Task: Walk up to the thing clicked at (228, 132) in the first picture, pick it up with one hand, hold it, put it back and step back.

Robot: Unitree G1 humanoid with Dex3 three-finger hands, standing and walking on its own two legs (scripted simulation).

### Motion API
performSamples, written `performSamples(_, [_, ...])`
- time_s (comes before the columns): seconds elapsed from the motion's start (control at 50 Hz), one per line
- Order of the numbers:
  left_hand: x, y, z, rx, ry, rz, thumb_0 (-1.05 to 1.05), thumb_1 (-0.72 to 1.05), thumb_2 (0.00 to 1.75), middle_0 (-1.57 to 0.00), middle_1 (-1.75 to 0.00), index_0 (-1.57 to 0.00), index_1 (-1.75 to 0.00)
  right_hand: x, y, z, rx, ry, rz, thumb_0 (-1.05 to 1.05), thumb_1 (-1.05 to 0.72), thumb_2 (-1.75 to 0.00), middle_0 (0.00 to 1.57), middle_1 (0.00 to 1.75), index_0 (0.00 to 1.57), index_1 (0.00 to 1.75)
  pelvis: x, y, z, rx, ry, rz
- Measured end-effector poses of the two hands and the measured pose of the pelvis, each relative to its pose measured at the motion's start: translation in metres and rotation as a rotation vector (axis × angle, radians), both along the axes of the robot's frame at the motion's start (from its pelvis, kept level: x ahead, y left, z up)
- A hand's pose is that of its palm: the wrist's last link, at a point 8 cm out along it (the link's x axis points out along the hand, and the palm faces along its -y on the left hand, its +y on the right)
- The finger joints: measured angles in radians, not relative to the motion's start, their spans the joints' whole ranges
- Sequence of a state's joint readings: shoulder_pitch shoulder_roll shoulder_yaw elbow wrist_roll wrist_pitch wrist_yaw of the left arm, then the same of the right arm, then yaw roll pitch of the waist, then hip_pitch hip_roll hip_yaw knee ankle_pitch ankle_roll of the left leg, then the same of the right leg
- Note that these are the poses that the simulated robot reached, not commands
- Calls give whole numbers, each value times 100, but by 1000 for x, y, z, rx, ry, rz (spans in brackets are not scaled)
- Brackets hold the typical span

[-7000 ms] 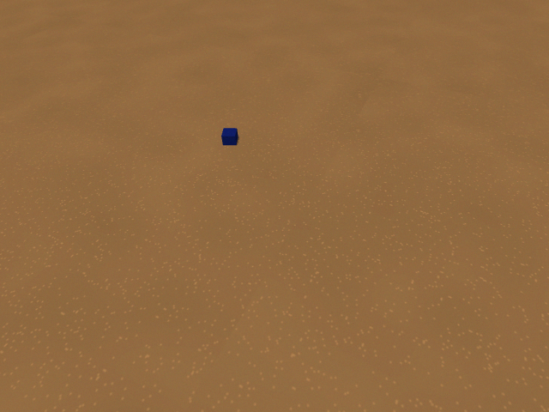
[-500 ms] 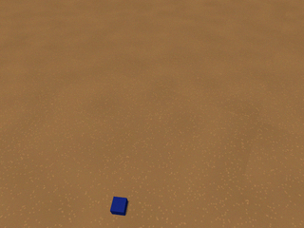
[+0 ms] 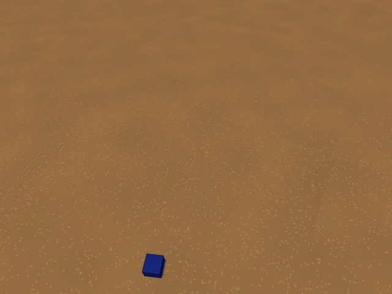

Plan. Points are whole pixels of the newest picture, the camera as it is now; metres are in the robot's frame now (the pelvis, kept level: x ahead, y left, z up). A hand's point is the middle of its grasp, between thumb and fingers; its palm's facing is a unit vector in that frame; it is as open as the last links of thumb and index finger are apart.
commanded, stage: stand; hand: left
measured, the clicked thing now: (153, 265) +0.43 +0.26 -0.75
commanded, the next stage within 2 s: walk up in 0.64 s
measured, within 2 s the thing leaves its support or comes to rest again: neither
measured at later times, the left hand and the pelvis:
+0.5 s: hand out of the picture +0.07 +0.25 -0.16, palm faces -0.03 -0.94 -0.34, open 7.4 cm; pelvis +0.00 +0.00 +0.00, yaw +0 degrees
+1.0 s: hand out of the picture +0.08 +0.31 -0.19, palm faces -0.03 -0.93 -0.37, open 7.4 cm; pelvis -0.07 +0.05 -0.04, yaw +1 degrees
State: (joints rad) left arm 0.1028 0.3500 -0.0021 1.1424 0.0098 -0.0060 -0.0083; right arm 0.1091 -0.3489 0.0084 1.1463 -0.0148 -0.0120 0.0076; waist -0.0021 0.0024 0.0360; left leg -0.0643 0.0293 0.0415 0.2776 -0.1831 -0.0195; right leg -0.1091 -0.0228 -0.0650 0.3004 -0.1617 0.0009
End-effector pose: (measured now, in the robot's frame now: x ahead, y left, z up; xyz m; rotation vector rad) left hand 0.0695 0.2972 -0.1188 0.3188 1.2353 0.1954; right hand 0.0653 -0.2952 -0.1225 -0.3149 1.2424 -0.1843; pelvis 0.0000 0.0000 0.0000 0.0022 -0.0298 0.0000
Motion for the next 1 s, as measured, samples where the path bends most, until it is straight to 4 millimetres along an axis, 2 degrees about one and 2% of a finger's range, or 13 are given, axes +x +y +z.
performSamples(0.64, [0, -1, -1, -2, -2, -2, 1, 90, 90, -21, -30, -21, -30, 3, -1, 1, -3, -5, 4, 1, -91, -89, 20, 30, 20, 30, 1, -1, 0, -1, -1, 1])
performSamples(0.78, [-2, 12, -5, 16, -29, 28, 1, 90, 90, -21, -30, -21, -30, 0, -7, -2, -24, -1, -4, 1, -90, -89, 20, 30, 20, 30, -22, 3, -8, -10, 6, 2])
performSamples(0.9, [-5, 35, -14, 35, -54, -17, 1, 90, 90, -21, -30, -21, -30, -20, -3, -1, -72, 0, -6, 1, -91, -89, 20, 30, 20, 30, -49, 23, -18, -2, 8, 0])
performSamples(1.0, [0, 60, -35, 23, -103, -40, 1, 90, 90, -21, -30, -21, -30, -61, 13, -5, -132, 28, -2, 0, -91, -89, 20, 30, 20, 30, -71, 48, -35, -6, 12, 9])
